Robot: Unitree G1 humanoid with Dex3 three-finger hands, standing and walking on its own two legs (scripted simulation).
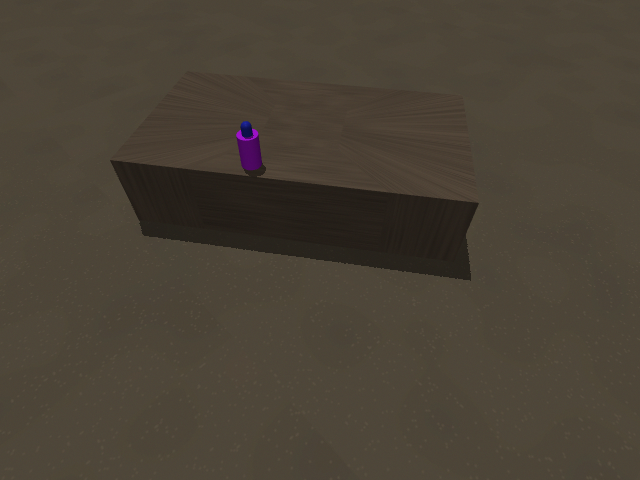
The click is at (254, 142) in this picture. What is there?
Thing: necked bottle
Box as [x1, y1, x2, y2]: [236, 121, 261, 169]
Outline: 244,121 241,123 241,129 236,134 241,164 246,169 255,169 259,167 261,164 257,132 251,128 249,122
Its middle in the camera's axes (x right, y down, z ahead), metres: -0.26 -0.33 +1.42
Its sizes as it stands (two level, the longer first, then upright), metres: 0.078 0.078 0.181
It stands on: a support 0.33 m high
